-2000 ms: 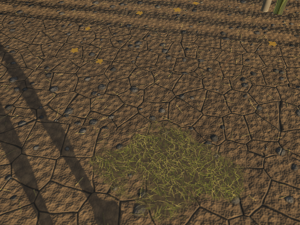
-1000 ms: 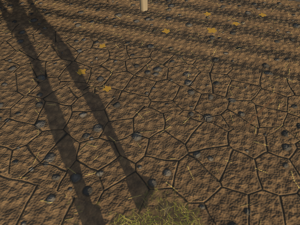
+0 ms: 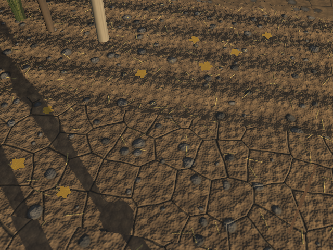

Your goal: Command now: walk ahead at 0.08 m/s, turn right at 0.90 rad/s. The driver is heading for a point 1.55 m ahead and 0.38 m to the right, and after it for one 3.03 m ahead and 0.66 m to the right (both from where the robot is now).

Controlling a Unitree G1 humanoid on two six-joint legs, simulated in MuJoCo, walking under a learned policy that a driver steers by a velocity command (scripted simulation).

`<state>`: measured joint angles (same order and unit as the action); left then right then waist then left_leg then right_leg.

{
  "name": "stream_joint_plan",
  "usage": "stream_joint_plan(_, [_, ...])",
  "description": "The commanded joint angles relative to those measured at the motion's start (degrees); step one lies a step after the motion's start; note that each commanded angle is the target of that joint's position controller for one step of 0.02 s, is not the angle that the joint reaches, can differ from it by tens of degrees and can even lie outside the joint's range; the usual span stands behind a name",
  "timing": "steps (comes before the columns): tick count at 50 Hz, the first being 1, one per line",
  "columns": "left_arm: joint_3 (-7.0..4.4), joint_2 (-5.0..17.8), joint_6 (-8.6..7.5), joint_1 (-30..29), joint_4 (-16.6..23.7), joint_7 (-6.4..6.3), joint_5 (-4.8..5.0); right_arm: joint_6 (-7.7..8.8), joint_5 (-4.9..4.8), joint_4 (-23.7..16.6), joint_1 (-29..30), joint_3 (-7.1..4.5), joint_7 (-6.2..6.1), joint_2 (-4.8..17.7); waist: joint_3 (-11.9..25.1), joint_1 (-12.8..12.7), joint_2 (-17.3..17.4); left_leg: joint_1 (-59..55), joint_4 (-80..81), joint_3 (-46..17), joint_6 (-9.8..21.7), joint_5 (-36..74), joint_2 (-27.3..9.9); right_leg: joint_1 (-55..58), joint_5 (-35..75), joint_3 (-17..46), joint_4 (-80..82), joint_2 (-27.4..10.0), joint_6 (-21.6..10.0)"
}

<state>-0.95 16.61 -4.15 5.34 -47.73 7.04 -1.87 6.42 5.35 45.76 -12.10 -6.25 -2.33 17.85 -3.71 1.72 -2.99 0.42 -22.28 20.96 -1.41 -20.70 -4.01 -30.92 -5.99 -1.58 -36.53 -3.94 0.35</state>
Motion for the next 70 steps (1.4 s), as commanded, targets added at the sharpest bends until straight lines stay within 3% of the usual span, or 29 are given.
stream_joint_plan(1, [-3.47, 8.1, -0.65, 8.5, 1.2, -0.19, 0.90, 1.12, -0.73, -5.6, 3.4, -2.40, -0.96, 9.6, 4.4, -5.7, 3.2, -0.7, -5.6, -2.2, 6.8, 47.8, -12.3, 12.3, 5.7, -2.9, 3.9, 5.4, -3.5])
stream_joint_plan(2, [-4.87, 11.7, -1.81, 11.4, 0.8, -1.58, 0.96, 0.92, -1.80, -5.8, 0.2, -2.00, -0.27, 8.2, 7.8, -5.9, -1.9, 2.2, -14.1, -1.2, 2.5, 42.0, -8.5, 21.2, 26.0, -0.2, 6.9, 6.4, -7.6])
stream_joint_plan(3, [-6.70, 18.2, -2.28, 18.9, 0.6, -3.85, -0.71, 0.93, -1.41, -8.5, -2.9, -0.08, 0.73, 2.7, 19.6, -5.6, -12.2, 16.0, -30.9, -1.2, -6.0, 6.7, 0.1, 43.3, 54.7, 19.9, 7.4, -4.9, -22.1])
stream_joint_plan(4, [-6.87, 19.5, -2.70, 23.9, -0.8, -4.76, -3.05, 1.52, -2.29, -11.4, -0.6, 1.17, 2.08, 0.6, 28.7, -5.2, -6.9, 28.3, -41.6, -13.4, -8.3, -26.6, 5.6, 56.9, 58.0, 37.8, 8.7, -13.6, -30.5])
stream_joint_plan(5, [-7.40, 17.3, -4.41, 25.6, -3.5, -5.13, -3.87, 0.86, -4.83, -14.3, 9.1, 2.09, 3.11, 0.9, 18.4, -9.1, -1.3, 38.1, -43.8, -22.7, -6.4, -27.4, 4.8, 52.2, 46.5, 37.3, 11.8, -14.2, -25.6])
stream_joint_plan(7, [-6.28, 11.2, -4.50, 16.0, -1.6, -5.34, 0.33, -0.57, -2.15, -12.0, 8.1, -0.37, 1.87, 9.0, 9.4, -6.2, -1.3, 37.2, -45.4, -25.9, -3.9, -21.8, 0.8, 36.9, 29.4, 30.1, 16.2, -9.1, -21.4])
stream_joint_plan(8, [-5.08, 9.1, -4.13, 11.7, -0.2, -5.12, 1.52, -1.12, -1.29, -11.4, 5.2, -0.13, 1.32, 8.1, 7.4, -3.1, -1.8, 31.3, -41.7, -27.4, -2.9, -18.4, -0.6, 27.0, 25.3, 28.8, 19.3, -7.4, -21.0])
stream_joint_plan(11, [-4.34, 10.8, -3.12, 2.1, 5.3, -4.05, 0.29, -3.02, -1.80, -10.5, -0.3, 1.29, 0.82, 5.4, 7.1, 3.7, -0.1, 13.7, -28.7, -24.9, -1.6, -9.4, 2.4, 10.0, 13.7, 25.0, 25.7, -1.9, -17.2])
stream_joint_plan(15, [-5.52, 13.5, -3.28, 3.4, 9.5, -2.64, -1.08, -4.30, -3.71, -8.6, -2.0, 2.00, 1.83, 5.3, 6.0, 0.3, -1.2, 8.7, -16.8, -24.7, -2.2, 1.5, 5.3, 8.6, -4.3, 29.9, 24.3, -1.2, -14.8])
stream_joint_plan(19, [-4.56, 10.2, -1.45, 5.8, 11.2, -2.46, -0.90, -1.79, -5.30, -8.4, -3.1, 1.99, 1.47, 6.5, 7.0, -0.9, -0.9, 5.9, -1.5, -25.1, 1.7, 10.6, 4.1, 11.2, -8.8, 36.5, 17.5, -1.2, -13.2])
stream_joint_plan(20, [-3.49, 7.7, -0.93, 8.2, 10.8, -2.42, -0.79, -1.29, -5.51, -8.7, -3.7, 1.87, 1.46, 7.5, 8.2, -1.3, 0.4, 5.0, 2.8, -28.6, 6.6, 14.9, 0.3, 11.9, -10.9, 36.1, 14.6, 0.4, -10.7])
stream_joint_plan(21, [-2.03, 3.7, -0.53, 9.5, 13.0, -2.82, -0.85, -0.79, -5.03, -10.3, -2.7, 0.70, 0.83, 12.3, 10.5, -2.7, 9.4, 0.8, 7.5, -44.0, 20.1, 21.2, -11.4, 4.7, -20.3, 27.9, 6.7, 7.8, -4.8])
stream_joint_plan(22, [-2.38, 5.6, -0.46, 8.7, 13.1, -3.77, -2.94, 0.06, -3.35, -10.8, -0.5, -0.32, 1.22, 14.7, 6.4, -2.9, 12.3, -0.2, 12.5, -54.6, 28.7, 23.4, -20.2, -4.7, -27.3, 15.9, -6.4, 12.8, 2.0])
stream_joint_plan(24, [-3.89, 10.4, 0.40, 10.6, 10.1, -5.83, -2.97, 0.27, -3.80, -12.3, 5.5, 0.94, 1.20, 9.0, 5.6, -4.9, 7.1, 3.1, 13.0, -43.9, 20.6, 18.6, -14.3, -2.0, -22.8, 12.0, -21.3, 7.4, 3.3])
stream_joint_plan(26, [-3.49, 8.4, 0.56, 9.0, 10.5, -6.73, -3.82, 0.30, -4.88, -13.3, 7.1, 2.73, 0.66, 4.4, 4.6, -4.9, 9.4, 4.9, 12.2, -36.3, 17.1, 26.1, -9.9, -1.7, -22.2, 7.8, -29.0, 6.3, 3.9])
stream_joint_plan(33, [-1.88, 5.6, 1.92, 2.8, 10.8, -1.41, -0.79, -1.32, -5.14, -11.1, -4.5, -0.23, 1.11, 11.6, 5.2, 2.1, 7.5, 0.6, 5.5, -28.6, 14.0, 33.4, -8.2, 7.6, -15.2, -0.2, 1.8, 1.5, 5.6])
stream_joint_plan(36, [-2.45, 6.6, 0.63, 6.2, 8.9, -1.21, 2.78, -2.19, -5.04, -10.4, 1.8, 3.06, 5.55, 5.2, 8.6, -3.9, 6.7, 13.7, 0.1, -28.5, 9.5, 34.7, -7.0, 29.3, 13.3, 1.2, 18.3, 1.7, 1.0])
stream_joint_plan(38, [-2.08, 9.8, -0.52, 0.3, 13.4, -1.19, 3.03, -2.17, -5.30, -7.0, -13.9, 4.65, 7.40, -0.7, 15.9, 3.0, -0.6, 16.8, 0.9, -22.6, -0.4, 13.3, -0.2, 38.4, 32.1, 11.7, 9.0, -11.3, -12.2])
stream_joint_plan(41, [-5.93, 15.9, 0.41, 4.3, 12.7, -3.09, 0.42, -2.07, -4.02, -11.5, 1.5, 0.55, 4.83, 11.0, 8.4, -3.8, 2.2, 19.7, -5.1, -21.2, 2.8, 17.4, 3.3, 28.2, 5.7, 5.1, 10.0, -4.3, -7.2])
stream_joint_plan(45, [-6.40, 11.6, -1.13, 12.3, 12.5, -8.06, -0.02, -0.31, -2.79, -11.1, -0.9, 2.46, 2.64, 4.7, 3.4, -6.6, -8.8, 31.2, -28.7, -21.9, 1.9, -12.9, 2.3, 31.0, 9.7, 19.7, 22.0, -23.8, -22.3])
stream_joint_plan(47, [-5.45, 7.6, -2.42, 6.2, 13.5, -9.39, -0.21, -1.08, -1.87, -9.8, -3.5, 2.10, 2.41, 5.2, 0.9, -1.8, -5.0, 28.0, -37.4, -23.9, 2.0, -15.3, -0.9, 25.1, 5.1, 11.9, 25.9, -21.1, -17.2])
stream_joint_plan(49, [-6.00, 9.2, -2.60, -0.5, 15.6, -10.55, 0.30, -1.72, -1.18, -9.5, -2.7, 2.67, 4.53, 3.1, 0.3, -0.6, -2.7, 24.1, -25.6, -18.7, 1.3, -4.2, 0.0, 24.7, 0.6, 2.2, 26.2, -14.5, -11.6])
stream_joint_plan(54, [-7.20, 13.1, 0.60, 2.0, 16.2, -11.29, -1.90, -2.85, -4.02, -10.5, -0.7, 2.11, 11.50, 3.7, 2.0, -2.8, -2.3, 17.6, -9.4, -16.8, 2.4, 8.9, 1.2, 28.4, -3.0, -3.5, 22.9, -16.1, -9.2])
stream_joint_plan(57, [-5.10, 7.8, 0.61, 6.9, 13.1, -10.27, -1.62, -0.75, -3.46, -10.6, -4.9, -1.26, 9.55, 9.9, 5.0, -0.4, 4.5, 2.9, -0.3, -20.9, 9.5, 32.4, 1.9, 21.2, -16.0, -8.9, 9.4, -11.5, -1.9])
stream_joint_plan(58, [-3.44, 2.4, -0.03, 9.2, 18.1, -11.00, -1.33, 0.05, -3.84, -11.5, -10.6, -3.39, 8.20, 19.1, 12.9, -1.9, 18.4, -11.2, 2.0, -45.1, 24.0, 56.9, -12.5, 10.5, -31.6, -14.0, -9.9, 0.2, 5.5])
stream_joint_plan(59, [-3.05, 3.9, -1.25, 5.6, 18.6, -10.15, -1.36, 1.55, -2.29, -10.5, -13.5, -3.39, 7.39, 18.3, 12.6, 0.8, 11.0, -13.9, 4.6, -54.5, 26.4, 39.9, -15.8, 0.8, -36.9, -0.1, -12.7, 3.3, 5.3])
stream_joint_plan(60, [-3.99, 6.9, -1.36, -0.1, 17.5, -10.21, -0.73, 2.82, -1.71, -8.3, -13.5, -2.81, 6.53, 13.8, 3.5, 3.0, 8.8, -9.1, 5.3, -48.5, 20.8, 31.1, -11.9, -5.0, -32.5, 4.4, -17.6, 1.4, 4.2])
stream_joint_plan(63, [-4.79, 10.0, -1.42, 4.1, 14.5, -11.00, -2.34, 1.37, -4.24, -10.5, -5.9, 0.02, 5.53, 7.8, 3.3, -2.3, 8.9, 1.7, 8.6, -44.2, 19.1, 26.2, -10.4, -1.8, -25.3, 7.4, -25.3, -0.2, 1.5])
stream_joint_plan(70, [-3.41, 8.6, 1.78, 9.6, 8.9, -7.45, -0.91, 1.61, -3.20, -15.7, -2.4, -0.04, 5.55, 9.2, 3.3, -1.6, 7.7, 8.6, 10.4, -39.2, 16.5, 17.2, -6.1, 3.1, -11.3, 4.8, -17.4, -0.8, 5.6])
